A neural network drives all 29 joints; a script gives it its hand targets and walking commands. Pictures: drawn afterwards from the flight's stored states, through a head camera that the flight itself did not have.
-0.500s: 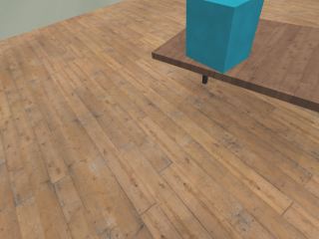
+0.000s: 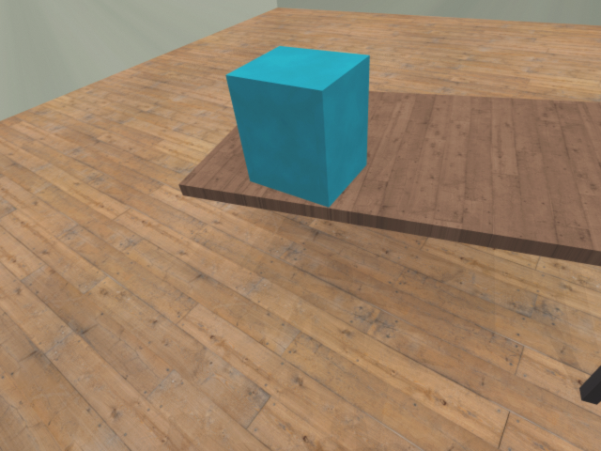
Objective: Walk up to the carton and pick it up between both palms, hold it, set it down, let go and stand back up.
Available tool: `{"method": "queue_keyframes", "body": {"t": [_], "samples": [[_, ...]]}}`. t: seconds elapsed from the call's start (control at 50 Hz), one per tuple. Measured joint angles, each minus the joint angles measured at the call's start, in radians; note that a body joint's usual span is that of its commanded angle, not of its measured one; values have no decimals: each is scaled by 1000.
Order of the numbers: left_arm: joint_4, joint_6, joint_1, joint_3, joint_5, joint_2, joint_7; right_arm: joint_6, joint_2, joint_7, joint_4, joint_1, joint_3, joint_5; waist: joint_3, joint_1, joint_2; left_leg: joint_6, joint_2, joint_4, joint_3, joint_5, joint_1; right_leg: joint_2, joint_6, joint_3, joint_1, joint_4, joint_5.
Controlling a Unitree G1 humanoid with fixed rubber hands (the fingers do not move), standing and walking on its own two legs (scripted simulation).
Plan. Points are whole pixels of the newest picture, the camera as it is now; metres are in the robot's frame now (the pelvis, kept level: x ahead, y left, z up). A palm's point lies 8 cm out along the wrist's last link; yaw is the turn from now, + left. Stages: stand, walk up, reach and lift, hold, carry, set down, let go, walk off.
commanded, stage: walk up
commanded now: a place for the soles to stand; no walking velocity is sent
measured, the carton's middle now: (303, 124) +0.90 +0.01 +0.04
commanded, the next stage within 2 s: none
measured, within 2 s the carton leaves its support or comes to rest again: neither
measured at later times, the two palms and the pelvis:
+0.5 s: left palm (29, 428) +0.24 +0.47 -0.10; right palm (413, 387) +0.28 -0.14 -0.12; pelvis +0.21 +0.16 -0.01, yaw -4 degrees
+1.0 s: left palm (65, 302) +0.53 +0.59 -0.16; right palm (331, 360) +0.33 -0.01 -0.11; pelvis +0.38 +0.30 -0.03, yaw -7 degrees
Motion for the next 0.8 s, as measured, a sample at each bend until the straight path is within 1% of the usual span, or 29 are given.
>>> {"method": "queue_keyframes", "body": {"t": [0.08,0.12,0.14,0.16,0.18,0.22,0.26,0.28,0.3,0.34,0.36,0.38,0.4,0.42,0.44,0.46,0.5,0.54,0.58,0.6,0.64,0.66,0.68,0.7,0.72,0.74,0.76,0.78,0.8], "samples": [[0,0,14,-4,0,-1,13,-1,0,0,0,-9,0,0,0,0,10,6,0,-64,-6,-2,-7,3,16,47,48,0,-64],[0,0,8,-4,0,0,21,-15,0,-1,-1,-11,0,0,0,-1,7,33,-11,-120,-9,-93,4,-3,28,68,48,15,-101],[2,1,-4,-4,-1,0,22,-32,0,-5,-1,-10,-1,0,1,-4,2,56,-28,-159,-9,-171,27,-6,29,73,17,72,-114],[10,3,-34,-4,-1,-1,23,-48,0,-9,-1,-10,-1,0,15,-6,-8,77,-43,-159,4,-200,29,-10,29,72,-36,188,-98],[13,5,-64,-8,-3,-3,26,-56,0,-15,0,-5,-2,0,24,-6,-13,88,-54,-158,19,-198,30,-13,29,60,-100,312,-78],[12,6,-113,-27,-10,-5,33,-52,0,-24,1,16,-2,0,24,-5,3,100,-58,-165,26,-200,37,-14,29,-6,-226,507,-50],[12,6,-153,-29,-13,-1,34,-43,7,-30,0,36,-2,0,23,-4,8,101,-65,-199,28,-205,64,-30,29,-71,-333,611,22],[12,6,-172,-29,-15,2,34,-43,9,-35,0,45,-3,0,23,-4,6,90,-72,-219,28,-205,79,-42,29,-90,-378,629,49],[12,6,-188,-29,-17,4,33,-43,9,-41,0,54,-3,0,22,-4,3,69,-83,-240,30,-203,94,-54,29,-99,-417,630,67],[11,6,-205,-29,-18,6,33,-39,9,-52,0,63,-4,0,22,-3,-8,-4,-113,-280,39,-198,130,-76,29,-107,-471,600,67],[11,6,-206,-31,-18,6,33,-29,10,-54,0,64,-6,0,21,-2,-9,-54,-127,-297,43,-194,150,-85,29,-122,-474,528,50],[11,6,-203,-31,-19,7,35,-16,10,-54,0,61,-9,0,21,-1,-11,-109,-141,-296,47,-179,158,-99,29,-154,-455,397,36],[9,-2,-198,-31,-22,11,42,0,11,-54,1,51,-11,0,37,2,-17,-156,-157,-245,50,-142,151,-120,30,-201,-402,211,70],[2,-17,-176,-27,-23,26,55,14,12,-49,1,32,-11,0,52,6,-38,-166,-180,-102,48,-124,115,-132,13,-206,-353,72,173],[4,-19,-149,-19,-23,27,74,27,8,-48,1,2,-12,0,68,9,-29,-149,-170,53,32,-133,82,-128,12,-199,-338,83,182],[10,-8,-117,-19,-23,26,86,30,7,-48,0,-22,-12,0,70,8,-10,-123,-145,161,9,-144,62,-115,14,-196,-323,111,145],[28,17,-77,-19,-23,22,93,28,6,-37,0,-48,-11,0,68,8,22,-77,-97,290,-50,-148,44,-101,30,-191,-270,120,86],[40,18,-47,-20,-23,20,100,30,6,-19,-1,-81,-11,0,69,7,19,-45,-61,372,-89,-153,17,-121,30,-161,-239,120,53],[43,17,-30,-26,-23,16,97,19,3,-14,-2,-117,-11,0,68,6,18,-31,-2,320,-103,-155,8,-143,33,-117,-233,119,37],[43,17,-33,-28,-23,16,90,3,2,-14,-3,-126,-11,0,67,5,19,-26,25,229,-107,-163,7,-155,43,-98,-242,119,34],[43,17,-57,-27,-23,21,77,-40,2,-14,-3,-129,-11,0,67,4,20,-25,67,-49,-110,-142,17,-175,57,-70,-279,138,24],[44,21,-78,-27,-23,29,70,-61,3,-16,-2,-122,-11,0,68,4,11,-44,58,-124,-100,-210,35,-188,58,-51,-318,188,19],[44,30,-113,-25,-22,46,62,-77,12,-24,-1,-107,-11,0,81,5,-18,-47,28,-129,-84,-264,37,-196,57,-4,-352,262,11],[44,42,-149,-19,-22,60,57,-84,25,-33,0,-86,-11,0,94,5,-44,-38,0,-121,-75,-273,38,-181,57,44,-377,345,-24],[44,54,-177,-14,-22,69,56,-85,36,-41,1,-58,-11,0,96,5,-55,-24,-14,-118,-74,-274,40,-149,58,68,-404,433,-53],[44,63,-196,-13,-22,74,56,-81,43,-50,1,-32,-11,3,91,5,-57,-12,-15,-119,-74,-279,44,-113,58,64,-438,528,-66],[44,71,-211,-13,-22,78,56,-75,47,-62,1,-8,-12,6,85,5,-57,-7,-10,-119,-74,-287,51,-85,58,39,-474,618,-67],[44,82,-229,-13,-22,83,55,-71,48,-79,1,15,-12,6,84,6,-59,-7,-6,-121,-74,-296,62,-66,58,9,-505,692,-58],[44,93,-248,-13,-22,87,51,-70,48,-100,0,37,-12,6,84,6,-63,-20,-6,-121,-73,-304,72,-54,58,-17,-532,743,-42]]}}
